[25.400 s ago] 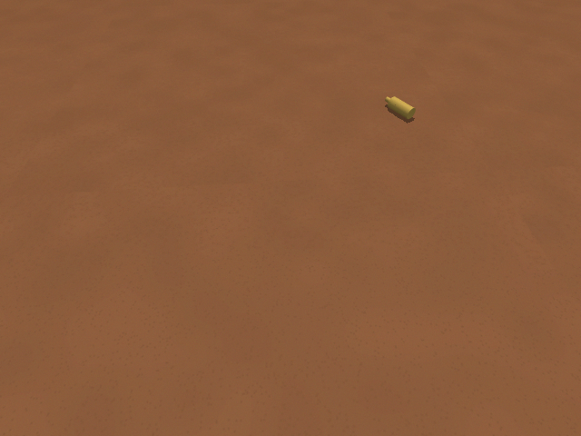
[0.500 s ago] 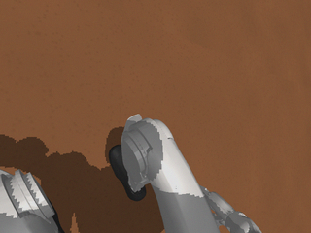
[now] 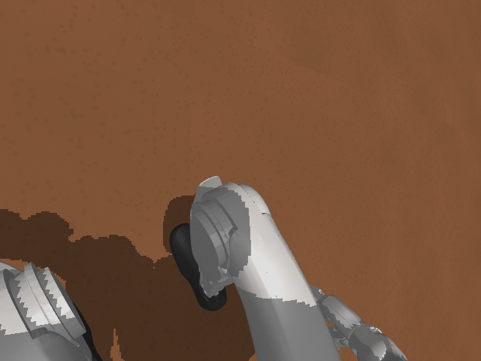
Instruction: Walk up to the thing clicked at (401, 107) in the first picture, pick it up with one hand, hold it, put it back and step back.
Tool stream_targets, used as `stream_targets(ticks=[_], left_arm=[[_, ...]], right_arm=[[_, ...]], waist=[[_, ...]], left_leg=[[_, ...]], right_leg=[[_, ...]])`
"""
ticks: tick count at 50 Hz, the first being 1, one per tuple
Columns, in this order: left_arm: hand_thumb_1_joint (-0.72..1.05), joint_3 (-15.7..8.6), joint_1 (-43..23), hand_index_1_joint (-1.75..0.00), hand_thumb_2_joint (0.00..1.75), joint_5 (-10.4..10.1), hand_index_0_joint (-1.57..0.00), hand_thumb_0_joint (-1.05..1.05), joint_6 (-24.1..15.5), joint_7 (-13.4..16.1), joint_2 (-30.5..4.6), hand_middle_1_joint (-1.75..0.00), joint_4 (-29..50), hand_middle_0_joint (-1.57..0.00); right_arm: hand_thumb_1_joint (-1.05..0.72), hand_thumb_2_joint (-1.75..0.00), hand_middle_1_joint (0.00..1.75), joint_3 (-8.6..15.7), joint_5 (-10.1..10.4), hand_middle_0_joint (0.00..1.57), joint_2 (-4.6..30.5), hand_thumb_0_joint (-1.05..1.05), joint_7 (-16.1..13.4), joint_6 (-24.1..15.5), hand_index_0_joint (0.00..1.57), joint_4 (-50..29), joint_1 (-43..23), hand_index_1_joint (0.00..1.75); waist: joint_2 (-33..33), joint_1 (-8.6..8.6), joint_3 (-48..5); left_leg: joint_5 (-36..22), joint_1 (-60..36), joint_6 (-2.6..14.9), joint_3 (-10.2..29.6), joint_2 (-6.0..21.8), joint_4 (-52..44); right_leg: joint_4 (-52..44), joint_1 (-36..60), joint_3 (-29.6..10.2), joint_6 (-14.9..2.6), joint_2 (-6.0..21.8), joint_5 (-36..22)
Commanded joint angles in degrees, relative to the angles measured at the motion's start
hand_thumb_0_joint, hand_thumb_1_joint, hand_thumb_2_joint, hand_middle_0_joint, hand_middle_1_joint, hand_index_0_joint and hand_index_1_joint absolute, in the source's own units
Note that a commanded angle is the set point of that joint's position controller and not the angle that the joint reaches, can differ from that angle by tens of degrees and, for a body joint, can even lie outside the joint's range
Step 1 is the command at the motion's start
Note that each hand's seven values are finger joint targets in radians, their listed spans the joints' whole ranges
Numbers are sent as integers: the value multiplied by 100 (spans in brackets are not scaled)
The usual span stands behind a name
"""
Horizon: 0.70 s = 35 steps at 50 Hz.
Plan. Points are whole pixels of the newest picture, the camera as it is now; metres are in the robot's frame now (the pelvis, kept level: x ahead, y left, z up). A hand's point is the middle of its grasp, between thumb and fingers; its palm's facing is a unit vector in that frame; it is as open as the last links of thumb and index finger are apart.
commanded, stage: close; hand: left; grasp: from above
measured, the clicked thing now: out of the picture +0.48 +0.42 -0.28
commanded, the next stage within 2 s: settle in 1.34 s
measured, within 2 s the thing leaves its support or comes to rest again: leaves its support in 1.74 s
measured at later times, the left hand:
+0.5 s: hand out of the picture +0.47 +0.39 -0.24, palm faces -0.41 -0.17 -0.90, open 13.1 cm
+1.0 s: hand out of the picture +0.47 +0.39 -0.25, palm faces -0.42 -0.19 -0.89, open 10.8 cm
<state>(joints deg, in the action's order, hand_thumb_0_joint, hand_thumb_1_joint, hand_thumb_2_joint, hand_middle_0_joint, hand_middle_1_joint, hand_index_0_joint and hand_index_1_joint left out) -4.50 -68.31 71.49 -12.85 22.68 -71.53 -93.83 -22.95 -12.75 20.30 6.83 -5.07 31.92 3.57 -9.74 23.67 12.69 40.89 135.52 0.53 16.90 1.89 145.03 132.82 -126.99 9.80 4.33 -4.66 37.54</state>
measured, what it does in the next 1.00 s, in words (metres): stands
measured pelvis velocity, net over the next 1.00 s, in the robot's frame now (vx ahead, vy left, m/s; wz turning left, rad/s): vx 0.00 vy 0.00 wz -0.01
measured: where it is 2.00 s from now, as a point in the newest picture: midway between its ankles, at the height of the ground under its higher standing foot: (148, 318)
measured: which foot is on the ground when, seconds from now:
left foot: down 0.00-1.00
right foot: down 0.00-1.00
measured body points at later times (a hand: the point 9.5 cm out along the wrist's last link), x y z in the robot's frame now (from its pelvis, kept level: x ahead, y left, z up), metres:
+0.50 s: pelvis +0.00 +0.00 +0.00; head +0.29 +0.15 +0.30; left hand +0.49 +0.40 -0.19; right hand +0.08 -0.25 -0.05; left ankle +0.06 +0.12 -0.28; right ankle +0.12 -0.13 -0.28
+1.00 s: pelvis +0.00 +0.00 +0.00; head +0.29 +0.15 +0.30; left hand +0.49 +0.39 -0.20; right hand +0.06 -0.25 -0.05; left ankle +0.06 +0.12 -0.28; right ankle +0.12 -0.13 -0.28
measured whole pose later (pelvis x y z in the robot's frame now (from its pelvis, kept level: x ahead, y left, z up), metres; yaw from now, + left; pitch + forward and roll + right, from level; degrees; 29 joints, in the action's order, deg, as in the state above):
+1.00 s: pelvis +0.00 +0.00 +0.00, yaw -1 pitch +28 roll -18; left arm -5.6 -67.4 72.3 -14.4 23.3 -71.5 -92.3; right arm -23.8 -13.1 20.5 6.5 -4.3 31.2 4.2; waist -10.3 23.6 13.1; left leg 40.8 135.6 0.8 17.2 2.1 145.4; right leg 132.7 -126.8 10.3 4.3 -4.5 37.1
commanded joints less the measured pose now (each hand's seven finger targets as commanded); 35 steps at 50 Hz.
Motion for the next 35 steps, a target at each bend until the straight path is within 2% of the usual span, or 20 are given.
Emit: stream_targets(ticks=[1,4,6,7,8,10,15,16,18,19,21,22,23,25,26,29,30,31,32,35], left_arm=[[-46,-108,-1291,-104,97,-70,-9,0,-78,173,-1438,-104,939,-9],[-44,-21,-1166,-104,98,-129,-10,0,-133,163,-1196,-103,704,-11],[-44,-33,-1378,-104,97,-129,-11,0,-212,181,-1352,-103,1110,-12],[-44,-75,-1250,-104,98,-72,-11,0,-201,213,-1421,-103,845,-12],[-42,-59,-1298,-104,98,-47,-12,0,-226,244,-1439,-103,947,-13],[-40,-45,-1163,-106,100,-21,-14,0,-234,316,-1339,-105,778,-14],[-38,-155,-1325,-103,97,47,-15,0,-183,502,-1490,-103,882,-16],[-38,-146,-1403,-103,96,110,-15,0,-146,519,-1459,-103,902,-15],[-38,-163,-1350,-102,94,90,-15,0,-83,560,-1431,-102,751,-15],[-38,-74,-1283,-102,94,80,-16,0,-47,546,-1314,-102,680,-15],[-36,-58,-1336,-101,93,101,-17,0,30,525,-1339,-102,687,-16],[-35,-99,-1378,-100,91,63,-17,0,58,512,-1351,-101,644,-16],[-34,14,-1215,-100,91,19,-18,0,114,467,-1224,-101,385,-17],[-33,26,-1310,-100,91,-62,-19,0,127,371,-1153,-102,642,-18],[-32,22,-1164,-99,90,-88,-20,0,164,338,-1161,-100,407,-19],[-24,-119,-1320,-99,88,-135,-25,0,113,250,-1411,-101,790,-23],[-22,-105,-1410,-100,91,-157,-28,0,83,196,-1404,-102,1053,-26],[-21,-103,-1200,-100,91,-164,-28,0,87,170,-1314,-102,740,-26],[-19,-9,-1192,-101,90,-165,-29,0,51,140,-1238,-103,795,-27],[-17,-24,-1208,-101,88,-136,-29,0,5,72,-1285,-104,890,-26]], right_arm=[[-89,-90,30,551,-20,20,2012,0,-88,115,20,109,1141,30],[-89,-90,30,536,-28,20,2001,0,-100,130,20,201,1177,30],[-89,-90,30,533,-17,20,2006,0,-121,107,20,11,1020,30],[-89,-90,30,527,-24,20,1985,0,-131,135,20,99,1038,30],[-89,-90,30,514,-34,20,2006,0,-131,127,20,19,969,30],[-89,-90,30,519,-49,20,2004,0,-123,121,20,71,996,30],[-89,-90,30,545,-34,20,2024,0,-102,52,20,54,935,30],[-89,-90,30,560,-45,20,2011,0,-92,32,20,69,1016,30],[-89,-90,30,574,-47,20,2047,0,-77,13,20,40,951,30],[-89,-90,30,570,-25,20,1987,0,-57,-20,20,38,940,30],[-89,-90,30,562,-19,20,1983,0,-54,-44,20,69,1013,30],[-89,-90,30,589,-16,20,1986,0,-51,-48,20,92,1011,30],[-89,-90,30,569,-6,20,1958,0,-51,-52,20,140,1044,30],[-89,-90,30,581,13,20,2009,0,-39,-89,20,94,1036,30],[-89,-90,30,563,-3,20,1964,0,-54,-63,20,227,1125,30],[-89,-90,30,557,8,20,2014,0,-76,-16,20,161,1149,30],[-89,-90,30,580,26,20,2039,0,-76,-21,20,57,1080,30],[-89,-90,30,555,6,20,2002,0,-88,10,20,183,1120,30],[-89,-90,30,545,3,20,1981,0,-97,25,20,136,1108,30],[-89,-90,30,553,26,20,1963,0,-105,48,20,130,1136,30]], waist=[[3642,359,-3815],[3498,433,-3516],[3604,358,-3743],[3634,331,-3792],[3715,315,-3795],[3677,330,-3751],[3824,280,-3706],[3894,331,-3720],[3854,323,-3730],[3890,359,-3633],[3826,398,-3619],[3752,368,-3676],[3599,410,-3523],[3674,438,-3439],[3519,432,-3450],[3557,373,-3708],[3687,362,-3794],[3583,371,-3716],[3531,408,-3709],[3641,326,-3728]], left_leg=[[-1913,-3352,-57,-470,334,-1413],[-1716,-3149,-58,-455,319,-1386],[-1717,-3344,-43,-464,329,-1431],[-1725,-3395,-64,-426,351,-1474],[-1753,-3359,-54,-450,334,-1441],[-1788,-3401,-65,-437,334,-1438],[-1736,-3392,-97,-432,349,-1511],[-1792,-3429,-99,-442,348,-1481],[-1853,-3389,-120,-401,350,-1487],[-1803,-3359,-98,-437,354,-1488],[-1750,-3301,-78,-462,345,-1512],[-1725,-3218,-66,-465,337,-1471],[-1543,-3051,-42,-507,330,-1469],[-1568,-3100,-71,-465,340,-1475],[-1442,-3015,-43,-483,338,-1472],[-1515,-3101,-67,-450,335,-1460],[-1680,-3221,-63,-477,326,-1412],[-1676,-3227,-90,-426,344,-1429],[-1633,-3179,-47,-479,335,-1416],[-1773,-3293,-72,-476,328,-1423]], right_leg=[[-1005,1998,675,-523,-83,-1651],[-1033,1802,706,-540,-86,-1495],[-1038,1907,679,-514,-92,-1523],[-994,1906,716,-523,-102,-1505],[-981,1903,717,-521,-115,-1548],[-952,1866,745,-527,-109,-1565],[-924,1766,730,-534,-93,-1571],[-910,1718,726,-525,-78,-1603],[-880,1662,762,-546,-75,-1639],[-900,1664,716,-525,-81,-1611],[-937,1736,689,-505,-84,-1605],[-928,1727,701,-503,-86,-1622],[-978,1785,668,-508,-93,-1504],[-971,1654,666,-516,-54,-1481],[-1017,1764,661,-501,-83,-1420],[-995,1819,669,-527,-45,-1431],[-992,1842,638,-525,-37,-1538],[-982,1766,686,-543,-39,-1491],[-1013,1931,668,-514,-77,-1497],[-970,1828,648,-532,-67,-1536]])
